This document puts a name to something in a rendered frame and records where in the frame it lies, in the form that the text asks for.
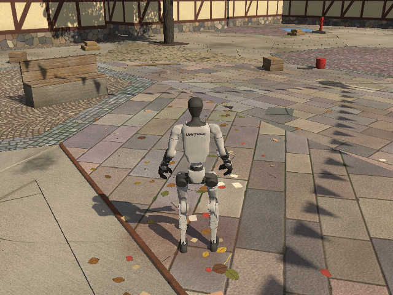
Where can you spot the robot right forearm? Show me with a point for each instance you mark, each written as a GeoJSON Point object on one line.
{"type": "Point", "coordinates": [226, 159]}

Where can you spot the robot left hand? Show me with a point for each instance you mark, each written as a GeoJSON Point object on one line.
{"type": "Point", "coordinates": [160, 172]}

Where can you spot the left robot thigh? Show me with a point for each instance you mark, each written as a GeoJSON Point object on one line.
{"type": "Point", "coordinates": [182, 186]}

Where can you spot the robot right hand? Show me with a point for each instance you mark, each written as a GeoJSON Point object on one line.
{"type": "Point", "coordinates": [224, 167]}

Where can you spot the robot right upper arm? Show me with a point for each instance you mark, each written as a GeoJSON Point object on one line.
{"type": "Point", "coordinates": [215, 129]}

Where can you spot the robot left upper arm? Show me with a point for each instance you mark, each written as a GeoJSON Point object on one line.
{"type": "Point", "coordinates": [176, 130]}

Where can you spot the right robot thigh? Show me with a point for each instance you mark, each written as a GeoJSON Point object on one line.
{"type": "Point", "coordinates": [211, 181]}

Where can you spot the robot left forearm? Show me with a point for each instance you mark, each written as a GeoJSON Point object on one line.
{"type": "Point", "coordinates": [165, 162]}

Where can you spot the robot thigh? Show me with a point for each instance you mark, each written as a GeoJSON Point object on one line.
{"type": "Point", "coordinates": [211, 181]}
{"type": "Point", "coordinates": [182, 186]}

